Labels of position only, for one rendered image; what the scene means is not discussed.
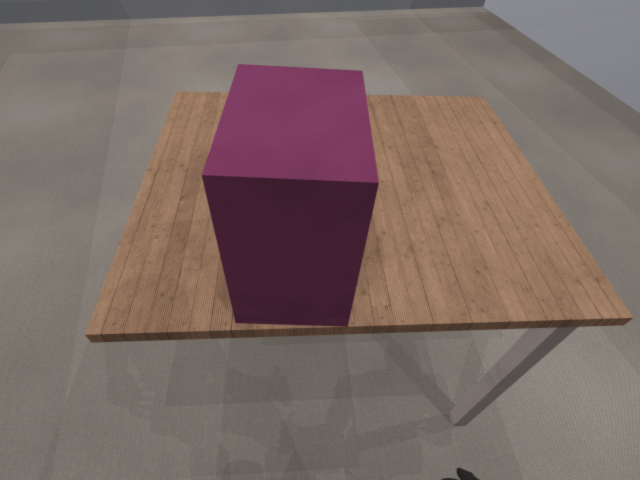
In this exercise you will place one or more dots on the table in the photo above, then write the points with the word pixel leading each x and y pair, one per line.
pixel 463 236

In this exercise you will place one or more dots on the carton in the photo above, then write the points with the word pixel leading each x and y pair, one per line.
pixel 291 182

